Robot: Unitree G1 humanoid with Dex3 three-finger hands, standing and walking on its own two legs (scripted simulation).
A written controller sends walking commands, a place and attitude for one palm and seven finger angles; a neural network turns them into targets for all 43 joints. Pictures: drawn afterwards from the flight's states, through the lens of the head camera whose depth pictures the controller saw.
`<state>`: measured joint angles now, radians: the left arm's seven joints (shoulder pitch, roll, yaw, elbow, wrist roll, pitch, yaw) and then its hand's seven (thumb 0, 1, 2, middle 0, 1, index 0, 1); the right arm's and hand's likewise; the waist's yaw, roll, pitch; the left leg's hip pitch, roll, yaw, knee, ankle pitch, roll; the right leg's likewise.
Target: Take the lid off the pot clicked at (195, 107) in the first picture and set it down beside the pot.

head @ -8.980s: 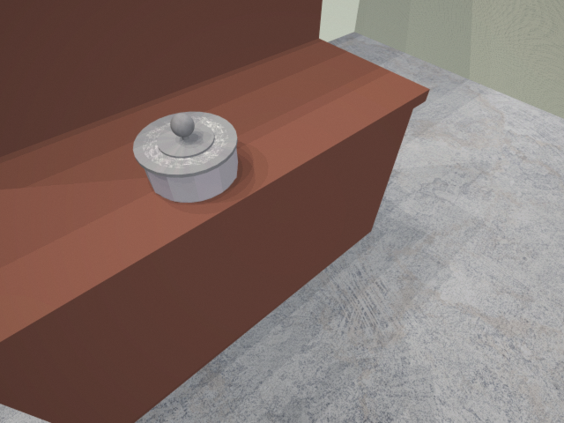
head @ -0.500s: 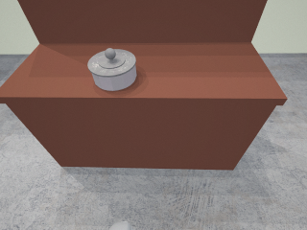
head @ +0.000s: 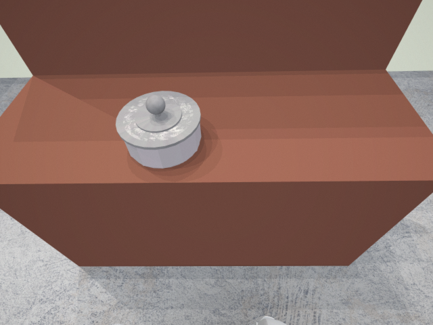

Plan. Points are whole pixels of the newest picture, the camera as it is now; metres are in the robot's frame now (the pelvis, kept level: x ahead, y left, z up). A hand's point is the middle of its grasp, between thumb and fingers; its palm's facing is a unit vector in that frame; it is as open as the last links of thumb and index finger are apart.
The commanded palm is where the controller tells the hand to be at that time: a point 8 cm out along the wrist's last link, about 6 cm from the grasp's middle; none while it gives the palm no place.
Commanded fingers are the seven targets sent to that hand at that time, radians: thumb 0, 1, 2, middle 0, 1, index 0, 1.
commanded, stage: come to a stop and stand still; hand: left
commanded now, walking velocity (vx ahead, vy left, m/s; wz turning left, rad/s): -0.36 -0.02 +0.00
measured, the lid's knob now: (155, 104) +0.57 +0.18 +0.08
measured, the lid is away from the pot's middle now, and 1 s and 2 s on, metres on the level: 0.00 0.00 0.00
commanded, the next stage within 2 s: look again from close up in 0.92 s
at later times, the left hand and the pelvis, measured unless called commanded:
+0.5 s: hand out of the picture +0.10 +0.25 -0.18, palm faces +0.04 -0.97 -0.25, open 7.3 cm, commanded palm none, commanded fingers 0.00 0.90 0.90 -0.20 -0.30 -0.20 -0.30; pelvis +0.03 +0.04 -0.01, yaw -1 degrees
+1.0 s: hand out of the picture +0.03 +0.24 -0.17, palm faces +0.00 -0.98 -0.20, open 7.4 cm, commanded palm none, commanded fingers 0.00 0.90 0.90 -0.20 -0.30 -0.20 -0.30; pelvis +0.02 +0.07 +0.01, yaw -1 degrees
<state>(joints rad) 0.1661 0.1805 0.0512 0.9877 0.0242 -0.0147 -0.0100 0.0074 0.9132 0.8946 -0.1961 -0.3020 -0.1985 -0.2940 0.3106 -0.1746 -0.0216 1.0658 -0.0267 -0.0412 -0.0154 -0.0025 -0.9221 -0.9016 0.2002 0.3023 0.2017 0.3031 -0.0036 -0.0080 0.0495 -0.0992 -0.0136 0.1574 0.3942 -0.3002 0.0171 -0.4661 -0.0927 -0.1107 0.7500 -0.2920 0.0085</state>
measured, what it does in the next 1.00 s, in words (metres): steps on the spot: right foot, then left foot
